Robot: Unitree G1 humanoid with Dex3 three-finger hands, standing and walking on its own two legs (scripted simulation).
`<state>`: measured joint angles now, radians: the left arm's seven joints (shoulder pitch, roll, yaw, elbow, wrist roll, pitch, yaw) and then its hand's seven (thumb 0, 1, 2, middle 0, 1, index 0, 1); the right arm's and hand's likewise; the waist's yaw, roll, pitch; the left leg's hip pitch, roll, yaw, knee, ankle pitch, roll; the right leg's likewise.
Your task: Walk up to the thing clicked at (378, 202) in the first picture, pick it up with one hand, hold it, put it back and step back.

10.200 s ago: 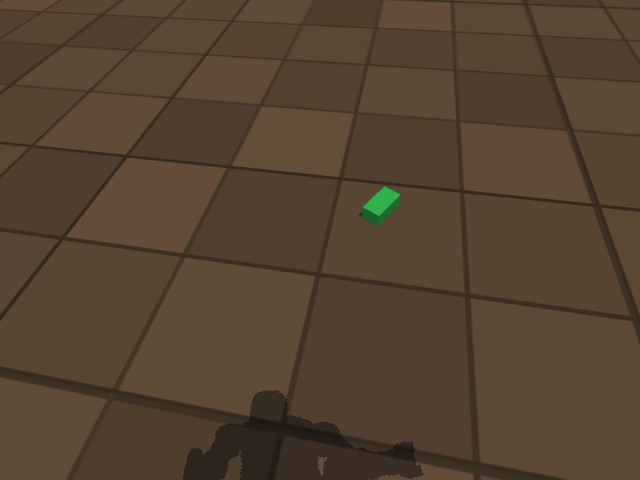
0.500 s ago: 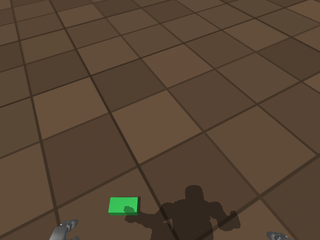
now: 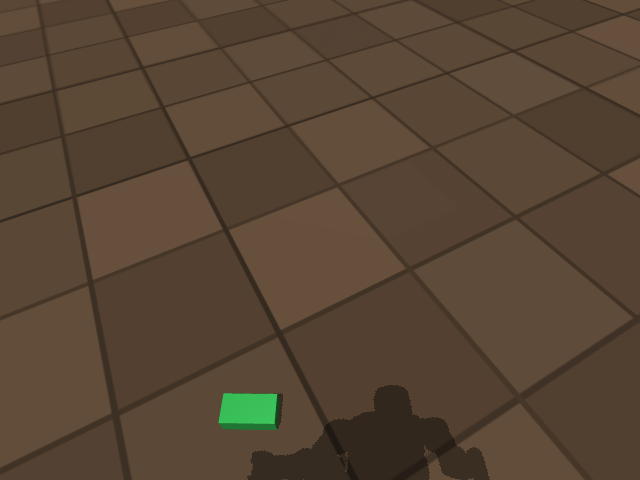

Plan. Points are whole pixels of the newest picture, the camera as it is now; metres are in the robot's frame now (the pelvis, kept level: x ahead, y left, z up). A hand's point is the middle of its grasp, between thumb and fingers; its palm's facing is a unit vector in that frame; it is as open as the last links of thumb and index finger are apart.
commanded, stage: walk up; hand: left
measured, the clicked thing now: (250, 411) +0.41 +0.26 -0.75
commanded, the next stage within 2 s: none
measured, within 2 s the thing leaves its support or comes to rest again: neither
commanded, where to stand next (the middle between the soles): +0.03 +0.02 m, yaw +0 degrees
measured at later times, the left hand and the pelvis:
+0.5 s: hand out of the picture +0.10 +0.25 -0.15, palm faces +0.02 -0.95 -0.33, open 7.4 cm; pelvis +0.01 +0.00 +0.00, yaw +0 degrees
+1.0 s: hand out of the picture +0.08 +0.27 -0.17, palm faces +0.01 -0.93 -0.37, open 7.4 cm; pelvis -0.03 +0.01 -0.01, yaw +1 degrees
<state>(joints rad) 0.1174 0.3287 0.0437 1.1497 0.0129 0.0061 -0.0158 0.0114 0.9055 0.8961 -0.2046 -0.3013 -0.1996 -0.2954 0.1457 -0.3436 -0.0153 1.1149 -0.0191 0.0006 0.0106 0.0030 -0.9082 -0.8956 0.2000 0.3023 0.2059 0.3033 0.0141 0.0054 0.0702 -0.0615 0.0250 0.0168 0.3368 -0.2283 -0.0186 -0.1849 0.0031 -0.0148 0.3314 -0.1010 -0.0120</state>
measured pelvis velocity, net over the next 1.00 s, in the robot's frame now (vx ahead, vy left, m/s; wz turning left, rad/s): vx -0.03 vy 0.01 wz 0.01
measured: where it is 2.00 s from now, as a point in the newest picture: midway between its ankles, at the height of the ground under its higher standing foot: outside the picture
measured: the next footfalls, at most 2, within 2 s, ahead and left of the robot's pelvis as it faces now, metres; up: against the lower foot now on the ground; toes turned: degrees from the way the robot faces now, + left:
right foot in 1.58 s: +0.03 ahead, -0.12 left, +0.00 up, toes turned -3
